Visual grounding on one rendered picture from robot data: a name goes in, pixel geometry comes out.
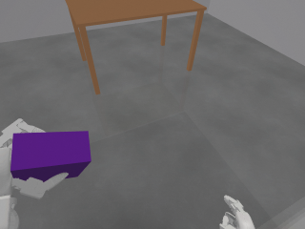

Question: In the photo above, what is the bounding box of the left robot forearm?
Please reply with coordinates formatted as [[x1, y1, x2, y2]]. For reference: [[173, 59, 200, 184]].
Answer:
[[0, 195, 20, 229]]

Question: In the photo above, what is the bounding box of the right robot hand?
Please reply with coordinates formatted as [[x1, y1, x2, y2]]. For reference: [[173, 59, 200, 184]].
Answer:
[[219, 195, 255, 229]]

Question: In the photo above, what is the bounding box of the left robot hand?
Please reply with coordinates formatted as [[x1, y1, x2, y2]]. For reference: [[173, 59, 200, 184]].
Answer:
[[0, 118, 69, 199]]

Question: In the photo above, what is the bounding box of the table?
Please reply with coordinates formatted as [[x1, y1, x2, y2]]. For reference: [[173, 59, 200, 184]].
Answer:
[[65, 0, 207, 94]]

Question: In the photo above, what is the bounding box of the sponge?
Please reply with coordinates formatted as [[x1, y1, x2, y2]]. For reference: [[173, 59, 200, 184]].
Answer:
[[10, 131, 92, 182]]

